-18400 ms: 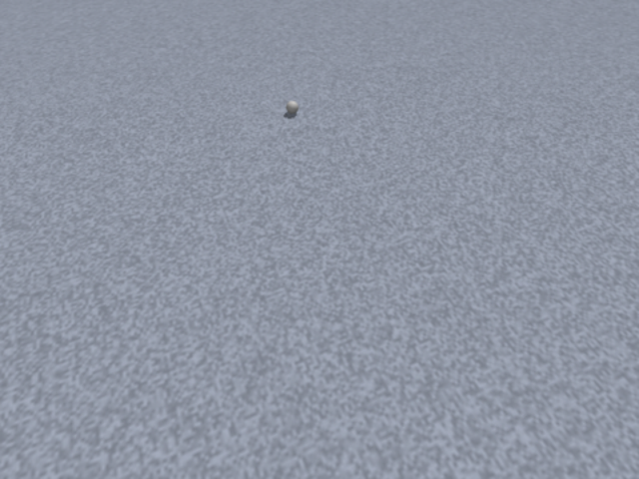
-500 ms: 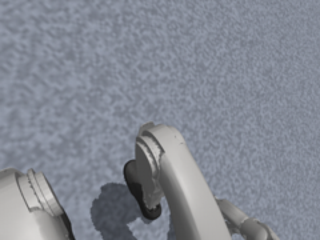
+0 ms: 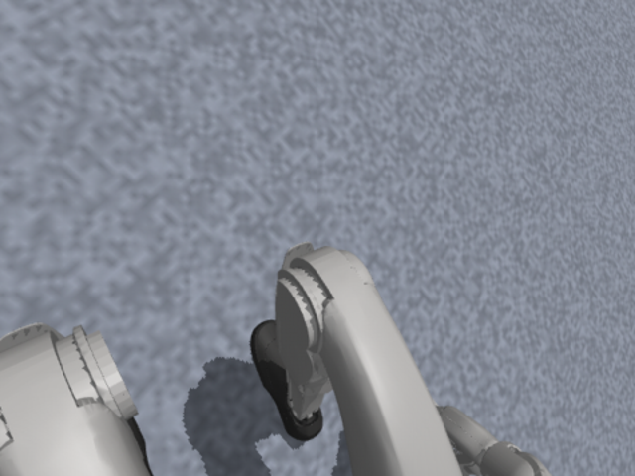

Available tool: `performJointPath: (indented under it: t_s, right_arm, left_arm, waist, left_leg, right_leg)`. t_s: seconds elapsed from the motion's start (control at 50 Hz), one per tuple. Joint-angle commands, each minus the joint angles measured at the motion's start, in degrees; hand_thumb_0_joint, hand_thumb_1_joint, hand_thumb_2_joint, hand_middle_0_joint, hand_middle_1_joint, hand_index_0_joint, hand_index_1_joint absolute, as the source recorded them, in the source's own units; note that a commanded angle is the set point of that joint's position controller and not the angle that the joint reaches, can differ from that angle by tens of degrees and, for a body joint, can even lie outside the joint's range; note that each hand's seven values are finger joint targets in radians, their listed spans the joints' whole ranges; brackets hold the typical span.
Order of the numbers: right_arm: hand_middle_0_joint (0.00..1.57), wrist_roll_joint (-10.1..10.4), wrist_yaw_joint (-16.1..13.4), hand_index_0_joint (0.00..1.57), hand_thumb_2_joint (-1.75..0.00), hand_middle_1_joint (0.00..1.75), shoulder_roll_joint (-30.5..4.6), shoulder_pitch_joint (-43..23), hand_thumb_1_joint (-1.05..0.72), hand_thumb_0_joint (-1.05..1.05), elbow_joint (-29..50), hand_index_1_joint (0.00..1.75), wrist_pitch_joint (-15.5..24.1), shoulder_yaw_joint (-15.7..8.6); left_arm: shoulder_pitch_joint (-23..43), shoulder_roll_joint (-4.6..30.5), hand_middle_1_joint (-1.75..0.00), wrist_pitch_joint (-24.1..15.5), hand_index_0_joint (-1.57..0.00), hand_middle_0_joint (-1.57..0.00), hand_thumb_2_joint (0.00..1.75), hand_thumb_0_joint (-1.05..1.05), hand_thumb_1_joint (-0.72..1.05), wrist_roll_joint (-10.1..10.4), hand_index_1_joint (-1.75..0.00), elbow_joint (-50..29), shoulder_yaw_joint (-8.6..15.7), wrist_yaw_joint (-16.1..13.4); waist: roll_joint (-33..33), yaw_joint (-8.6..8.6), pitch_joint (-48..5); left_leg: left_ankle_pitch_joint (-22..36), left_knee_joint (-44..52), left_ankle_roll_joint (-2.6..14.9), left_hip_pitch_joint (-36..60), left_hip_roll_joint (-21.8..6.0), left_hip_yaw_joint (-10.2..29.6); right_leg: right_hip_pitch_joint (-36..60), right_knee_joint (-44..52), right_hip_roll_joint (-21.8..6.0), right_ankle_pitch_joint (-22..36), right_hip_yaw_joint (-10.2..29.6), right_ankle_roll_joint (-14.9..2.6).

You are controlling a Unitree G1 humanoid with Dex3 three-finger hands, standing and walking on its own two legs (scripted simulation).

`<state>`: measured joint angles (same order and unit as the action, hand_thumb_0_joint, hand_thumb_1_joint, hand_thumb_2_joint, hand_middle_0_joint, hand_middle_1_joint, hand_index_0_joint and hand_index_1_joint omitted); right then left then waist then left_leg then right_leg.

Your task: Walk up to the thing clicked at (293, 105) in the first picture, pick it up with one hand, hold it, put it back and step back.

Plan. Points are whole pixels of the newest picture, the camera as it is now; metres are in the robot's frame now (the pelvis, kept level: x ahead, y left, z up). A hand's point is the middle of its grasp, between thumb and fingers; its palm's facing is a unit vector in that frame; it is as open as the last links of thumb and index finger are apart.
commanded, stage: close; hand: left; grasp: from above
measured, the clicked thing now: out of the picture +0.44 +0.34 -0.27
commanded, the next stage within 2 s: settle in 0.02 s
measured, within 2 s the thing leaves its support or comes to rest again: leaves its support in 0.40 s
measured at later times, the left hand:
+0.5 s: hand out of the picture +0.44 +0.34 -0.23, palm faces -0.36 -0.17 -0.92, open 9.1 cm
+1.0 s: hand out of the picture +0.42 +0.35 -0.14, palm faces -0.42 -0.13 -0.90, open 9.1 cm
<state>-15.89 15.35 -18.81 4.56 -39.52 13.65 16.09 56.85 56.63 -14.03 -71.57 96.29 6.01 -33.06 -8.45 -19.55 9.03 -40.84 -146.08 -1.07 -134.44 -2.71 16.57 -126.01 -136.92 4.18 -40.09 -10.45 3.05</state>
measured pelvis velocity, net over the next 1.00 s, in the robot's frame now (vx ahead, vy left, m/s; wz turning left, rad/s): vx -0.01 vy -0.01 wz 0.08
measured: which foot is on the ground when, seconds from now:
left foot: down 0.00-1.00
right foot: down 0.00-1.00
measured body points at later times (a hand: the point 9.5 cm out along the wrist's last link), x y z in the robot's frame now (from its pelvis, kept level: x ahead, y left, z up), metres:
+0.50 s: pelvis +0.00 +0.00 +0.00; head +0.26 +0.13 +0.35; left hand +0.46 +0.34 -0.17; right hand +0.07 -0.26 -0.06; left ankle +0.06 +0.13 -0.27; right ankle +0.11 -0.12 -0.27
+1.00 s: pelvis -0.01 -0.01 +0.02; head +0.22 +0.10 +0.40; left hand +0.44 +0.35 -0.09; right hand +0.10 -0.26 -0.08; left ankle +0.06 +0.13 -0.27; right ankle +0.11 -0.12 -0.27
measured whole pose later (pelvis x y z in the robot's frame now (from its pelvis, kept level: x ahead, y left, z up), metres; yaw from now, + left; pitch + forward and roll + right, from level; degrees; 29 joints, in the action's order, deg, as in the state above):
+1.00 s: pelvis -0.01 -0.01 +0.02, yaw +5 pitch +31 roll -10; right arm -8.2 12.2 -17.3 8.0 -39.1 5.8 6.7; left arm 52.3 44.1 -10.0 -68.5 75.7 3.6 -17.6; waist -1.3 -13.2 -0.6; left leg -37.5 -139.3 -0.8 -134.1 -2.2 11.0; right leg -127.2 -134.2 2.1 -39.2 -6.5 2.0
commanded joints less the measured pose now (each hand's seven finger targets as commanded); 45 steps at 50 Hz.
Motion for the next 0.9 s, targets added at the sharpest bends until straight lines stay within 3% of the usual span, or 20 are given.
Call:
performJointPath:
  t_s: [0.0,0.02,0.04,0.14,0.18,0.22,0.24,0.26,0.28,0.3,0.34,0.38,0.4,0.44,0.5,0.54,0.62,0.66,0.74,0.88]
  right_arm:
    - [0.20,0.30,-0.63,0.20,-0.90,0.30,-19.49,10.36,-0.90,0.00,-0.92,0.30,0.05,-5.14]
    - [0.20,0.44,-0.47,0.20,-0.90,0.30,-19.44,10.37,-0.90,0.00,-0.19,0.30,0.45,-4.92]
    - [0.20,0.37,-0.71,0.20,-0.90,0.30,-19.57,10.09,-0.90,0.00,-0.47,0.30,0.43,-4.87]
    - [0.20,0.19,-0.93,0.20,-0.90,0.30,-19.60,9.88,-0.90,0.00,0.13,0.30,1.24,-4.68]
    - [0.20,0.30,-1.19,0.20,-0.90,0.30,-20.22,10.40,-0.91,0.00,-0.41,0.30,1.52,-4.98]
    - [0.20,0.85,-0.94,0.20,-0.90,0.30,-19.94,10.73,-0.91,0.00,0.09,0.30,2.03,-4.90]
    - [0.20,0.67,-0.94,0.20,-0.90,0.30,-20.15,11.14,-0.91,0.00,-0.59,0.30,2.11,-5.29]
    - [0.20,0.78,-0.89,0.20,-0.90,0.30,-20.33,11.11,-0.91,0.00,0.52,0.30,2.00,-5.47]
    - [0.20,1.38,-0.82,0.20,-0.90,0.30,-19.28,10.02,-0.91,0.00,1.40,0.30,2.26,-5.35]
    - [0.20,1.27,-0.78,0.20,-0.90,0.30,-19.25,10.26,-0.91,0.00,0.31,0.30,2.29,-5.55]
    - [0.20,1.54,-0.28,0.20,-0.90,0.30,-18.60,10.13,-0.91,0.00,0.12,0.30,2.44,-5.96]
    - [0.20,2.13,-0.17,0.20,-0.90,0.30,-18.59,10.28,-0.90,0.00,0.22,0.30,2.27,-6.92]
    - [0.20,2.30,-0.07,0.20,-0.90,0.30,-18.27,9.96,-0.90,0.00,0.59,0.30,1.88,-7.26]
    - [0.20,2.93,0.21,0.20,-0.90,0.30,-17.74,10.47,-0.90,0.00,-0.02,0.30,1.06,-8.27]
    - [0.20,4.07,0.70,0.20,-0.90,0.30,-17.21,10.90,-0.90,0.00,-0.61,0.30,-0.18,-9.81]
    - [0.20,4.88,0.79,0.20,-0.90,0.30,-16.83,11.43,-0.90,0.00,0.06,0.30,-1.29,-10.78]
    - [0.20,6.18,0.48,0.20,-0.90,0.30,-16.16,12.61,-0.90,0.00,-0.34,0.30,-2.75,-12.10]
    - [0.20,6.74,0.11,0.20,-0.90,0.30,-16.02,12.77,-0.90,0.00,1.00,0.30,-3.37,-12.44]
    - [0.20,7.42,-1.24,0.20,-0.90,0.30,-15.08,13.87,-0.90,0.00,0.67,0.30,-4.66,-12.95]
    - [0.20,8.12,-3.65,0.20,-0.90,0.30,-13.86,14.20,-0.90,0.00,1.32,0.30,-7.28,-13.70]
  left_arm:
    - [14.67,11.24,-0.91,-0.64,-0.96,-0.87,0.68,0.00,0.71,-0.10,-0.81,-3.96,0.58,-4.30]
    - [17.77,11.32,-0.88,-0.94,-0.98,-0.90,0.69,0.00,0.73,-0.69,-0.80,-7.78,-0.50,-4.58]
    - [14.93,12.64,-0.89,-0.46,-0.99,-0.90,0.67,0.00,0.74,-0.69,-0.80,-3.19,1.23,-5.42]
    - [17.03,11.62,-0.88,0.80,-1.04,-0.94,0.68,0.00,0.72,-0.35,-0.78,-4.35,-0.60,-6.30]
    - [16.66,14.82,-0.87,1.84,-1.04,-0.95,0.67,0.00,0.72,-0.07,-0.78,-3.51,1.75,-6.51]
    - [18.99,14.45,-0.85,2.59,-1.05,-0.97,0.68,0.00,0.73,0.76,-0.77,-5.16,1.23,-5.88]
    - [17.69,15.41,-0.84,3.12,-1.06,-0.99,0.69,0.00,0.73,1.18,-0.77,-3.99,2.59,-5.72]
    - [18.17,16.48,-0.83,3.15,-1.06,-0.99,0.69,0.00,0.72,1.18,-0.76,-8.26,3.32,-5.52]
    - [19.57,14.02,-0.82,3.02,-1.05,-0.99,0.69,0.00,0.71,1.90,-0.75,-11.88,1.70,-5.01]
    - [17.04,14.87,-0.81,3.49,-1.06,-0.99,0.68,0.00,0.71,1.88,-0.75,-9.85,2.63,-4.76]
    - [17.12,12.94,-0.79,3.57,-1.03,-0.96,0.66,0.00,0.68,2.11,-0.72,-13.83,1.18,-3.35]
    - [15.33,15.00,-0.82,4.26,-1.04,-0.95,0.63,0.00,0.71,2.64,-0.73,-16.94,3.25,-2.66]
    - [12.96,15.00,-0.81,4.65,-1.03,-0.95,0.63,0.00,0.70,3.17,-0.72,-18.68,4.45,-2.39]
    - [12.03,12.89,-0.81,5.31,-1.06,-0.97,0.64,0.00,0.74,3.95,-0.73,-21.10,4.10,-1.44]
    - [10.58,10.09,-0.81,6.82,-1.05,-0.96,0.62,0.00,0.74,4.25,-0.72,-20.72,2.91,1.08]
    - [10.87,8.50,-0.81,7.44,-1.05,-0.96,0.62,0.00,0.73,4.35,-0.72,-23.07,2.55,2.79]
    - [12.27,2.13,-0.81,7.81,-1.04,-0.96,0.66,0.00,0.72,5.74,-0.73,-21.60,-0.89,6.85]
    - [12.95,3.20,-0.81,7.60,-1.03,-0.96,0.67,0.00,0.70,5.76,-0.73,-22.46,-0.63,8.82]
    - [15.04,1.09,-0.79,5.87,-1.02,-0.95,0.64,0.00,0.68,6.50,-0.72,-25.63,-2.34,11.75]
    - [16.79,5.00,-0.79,4.00,-1.04,-0.98,0.70,0.00,0.70,4.14,-0.74,-31.34,0.25,12.57]
  waist:
    - [29.73,-3.99,-34.74]
    - [31.53,-4.02,-35.55]
    - [29.97,-3.64,-34.50]
    - [29.05,-4.16,-34.16]
    - [29.50,-3.94,-35.74]
    - [31.38,-3.82,-36.51]
    - [30.24,-3.80,-36.09]
    - [32.46,-2.90,-39.30]
    - [34.18,-2.19,-42.09]
    - [35.25,-2.29,-41.70]
    - [36.08,-1.48,-42.39]
    - [38.34,0.24,-45.29]
    - [38.85,2.22,-48.38]
    - [39.38,2.88,-48.33]
    - [38.26,3.18,-46.10]
    - [37.69,3.75,-48.69]
    - [31.14,2.29,-43.49]
    - [27.46,2.15,-43.26]
    - [24.39,2.40,-43.84]
    - [27.05,4.83,-49.79]
  left_leg:
    - [12.57,14.22,1.02,28.65,-1.59,-6.50]
    - [13.39,14.13,0.88,29.47,-1.36,-6.64]
    - [11.77,14.27,1.11,28.40,-1.48,-6.75]
    - [10.10,14.29,1.32,26.96,-1.40,-6.95]
    - [10.24,14.38,1.28,27.80,-1.60,-7.03]
    - [10.24,14.40,1.22,28.35,-1.45,-6.96]
    - [9.90,14.43,1.23,28.17,-1.62,-6.75]
    - [11.63,14.93,1.08,29.38,-1.63,-7.04]
    - [13.45,14.88,0.75,31.68,-1.56,-6.95]
    - [14.01,14.97,0.59,32.33,-1.71,-6.96]
    - [15.76,14.89,0.48,32.54,-1.56,-7.41]
    - [17.36,14.92,0.44,33.66,-1.30,-8.17]
    - [19.03,15.12,0.41,34.54,-1.32,-8.64]
    - [19.55,15.84,0.33,33.61,-0.96,-9.35]
    - [18.61,16.45,0.46,32.40,-0.79,-9.50]
    - [17.53,17.30,0.85,32.16,-0.62,-9.52]
    - [11.11,18.60,1.79,27.34,-0.14,-9.45]
    - [9.41,18.12,2.46,25.50,0.09,-9.73]
    - [7.97,18.56,2.52,25.06,0.58,-10.15]
    - [12.34,18.96,1.99,28.96,1.00,-11.53]
  right_leg:
    - [17.19,11.96,2.45,17.08,-6.44,-3.61]
    - [17.03,11.66,2.29,17.38,-6.44,-3.68]
    - [17.71,12.39,2.38,16.35,-6.21,-3.66]
    - [17.20,13.04,2.52,14.68,-5.89,-3.53]
    - [18.40,12.98,2.54,14.90,-5.43,-3.54]
    - [17.44,12.43,1.94,14.84,-5.48,-3.64]
    - [17.66,12.57,1.95,14.65,-5.61,-3.53]
    - [19.03,12.74,2.19,15.78,-5.23,-3.81]
    - [18.88,12.07,1.98,17.51,-5.43,-3.96]
    - [19.01,11.55,1.99,18.07,-5.52,-4.02]
    - [18.96,11.44,2.23,19.17,-5.20,-4.13]
    - [19.95,11.49,2.11,20.47,-4.86,-4.19]
    - [21.57,11.97,2.26,21.67,-4.24,-4.29]
    - [19.94,11.78,1.96,21.96,-4.13,-4.52]
    - [16.73,11.56,1.90,20.68,-3.82,-4.84]
    - [17.59,12.34,1.95,19.89,-3.16,-4.88]
    - [14.08,14.22,1.42,14.59,-2.59,-4.80]
    - [15.47,15.47,1.38,12.76,-1.61,-4.57]
    - [16.46,17.04,0.97,10.03,-0.90,-4.61]
    - [18.04,17.09,0.51,13.19,0.49,-5.11]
